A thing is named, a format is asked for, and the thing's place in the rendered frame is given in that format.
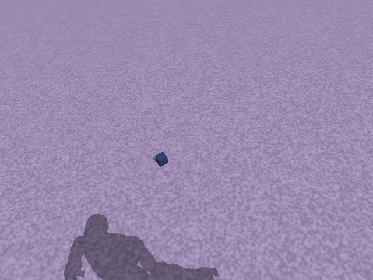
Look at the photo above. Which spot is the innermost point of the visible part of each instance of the cube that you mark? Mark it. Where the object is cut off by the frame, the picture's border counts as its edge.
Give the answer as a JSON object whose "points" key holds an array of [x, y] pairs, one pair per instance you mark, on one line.
{"points": [[161, 159]]}

